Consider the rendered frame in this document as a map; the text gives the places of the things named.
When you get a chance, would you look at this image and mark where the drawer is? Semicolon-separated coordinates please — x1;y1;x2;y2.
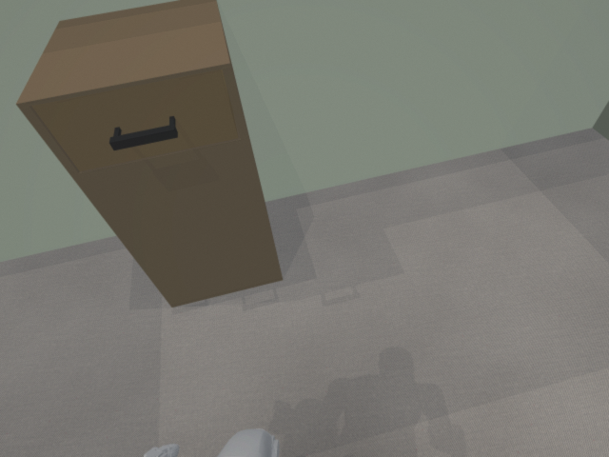
32;70;238;171

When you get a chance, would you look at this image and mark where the handle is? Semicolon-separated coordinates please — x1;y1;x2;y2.
109;116;178;150

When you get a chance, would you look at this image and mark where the left robot thigh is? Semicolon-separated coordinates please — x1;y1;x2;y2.
217;429;280;457

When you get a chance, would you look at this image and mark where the cabinet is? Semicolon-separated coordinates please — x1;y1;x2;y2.
16;0;283;308

